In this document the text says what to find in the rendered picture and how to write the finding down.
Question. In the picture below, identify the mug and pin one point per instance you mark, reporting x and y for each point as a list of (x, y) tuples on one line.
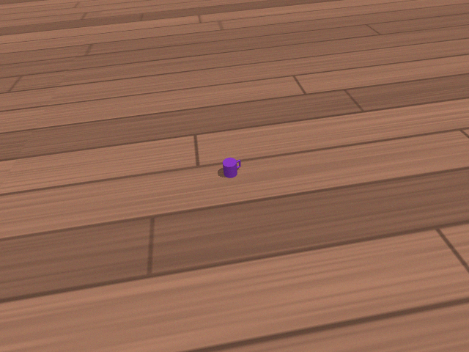
[(230, 167)]

